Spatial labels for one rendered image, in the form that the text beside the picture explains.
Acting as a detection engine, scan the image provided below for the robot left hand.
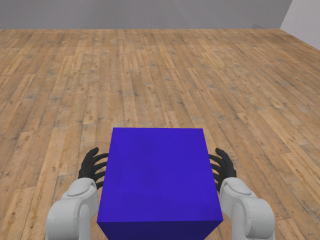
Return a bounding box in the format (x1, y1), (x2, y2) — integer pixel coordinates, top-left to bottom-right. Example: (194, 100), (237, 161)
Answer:
(78, 147), (109, 190)

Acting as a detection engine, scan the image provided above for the carton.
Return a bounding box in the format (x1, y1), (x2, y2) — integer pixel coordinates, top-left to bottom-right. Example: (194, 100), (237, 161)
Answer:
(96, 127), (224, 240)

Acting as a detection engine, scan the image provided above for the right robot forearm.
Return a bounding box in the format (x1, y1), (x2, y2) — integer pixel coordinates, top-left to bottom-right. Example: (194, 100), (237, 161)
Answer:
(219, 177), (276, 240)

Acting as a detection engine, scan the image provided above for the robot right hand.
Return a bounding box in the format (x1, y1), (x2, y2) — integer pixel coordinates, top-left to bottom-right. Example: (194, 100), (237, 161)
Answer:
(208, 148), (237, 194)

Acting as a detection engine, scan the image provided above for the left robot forearm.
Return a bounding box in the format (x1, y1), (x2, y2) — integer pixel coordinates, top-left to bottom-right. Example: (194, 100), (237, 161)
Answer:
(45, 177), (99, 240)

